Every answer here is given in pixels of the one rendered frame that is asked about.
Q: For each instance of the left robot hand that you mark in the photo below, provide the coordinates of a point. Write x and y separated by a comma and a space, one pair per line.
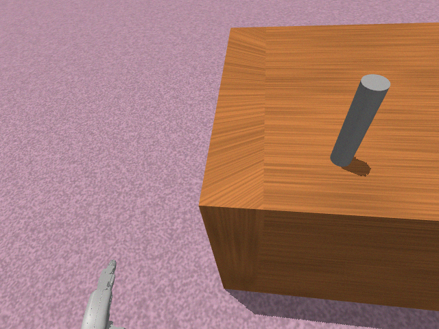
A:
97, 311

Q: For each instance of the can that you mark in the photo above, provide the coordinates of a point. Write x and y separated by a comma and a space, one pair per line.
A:
368, 97

